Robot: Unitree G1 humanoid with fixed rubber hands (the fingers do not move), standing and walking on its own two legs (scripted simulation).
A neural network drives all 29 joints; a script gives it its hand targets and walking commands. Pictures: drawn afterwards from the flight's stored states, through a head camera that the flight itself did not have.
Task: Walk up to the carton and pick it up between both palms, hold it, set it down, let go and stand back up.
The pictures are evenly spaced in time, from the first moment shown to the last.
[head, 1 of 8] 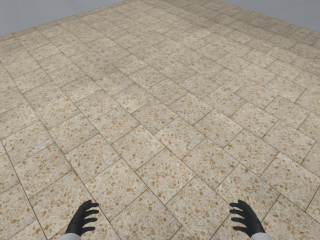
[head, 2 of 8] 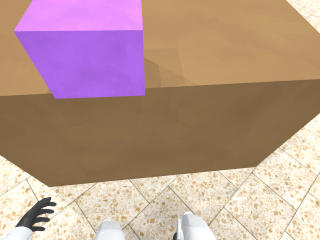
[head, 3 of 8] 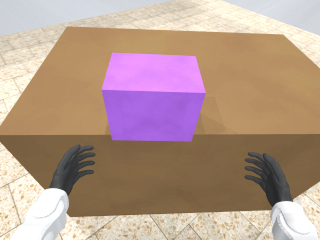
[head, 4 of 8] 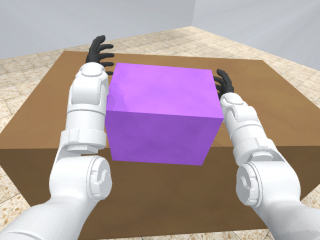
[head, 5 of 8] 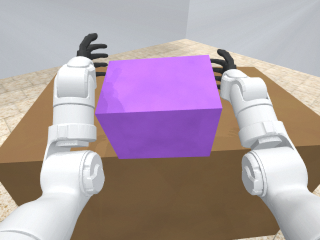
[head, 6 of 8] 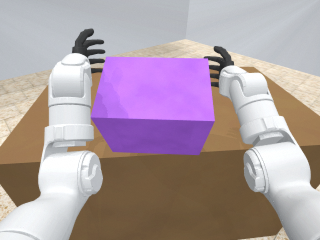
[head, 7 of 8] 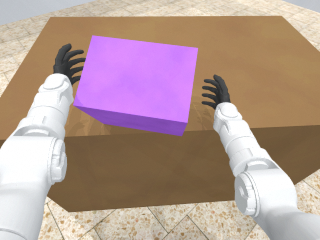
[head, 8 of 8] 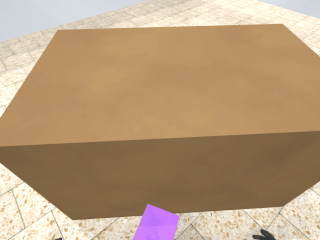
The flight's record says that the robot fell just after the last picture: no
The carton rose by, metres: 0.12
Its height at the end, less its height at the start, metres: -0.74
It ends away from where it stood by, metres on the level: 0.21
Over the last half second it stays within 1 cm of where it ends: yes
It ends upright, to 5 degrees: no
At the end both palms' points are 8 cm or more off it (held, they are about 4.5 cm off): yes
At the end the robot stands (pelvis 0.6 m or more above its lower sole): yes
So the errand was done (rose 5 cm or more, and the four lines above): no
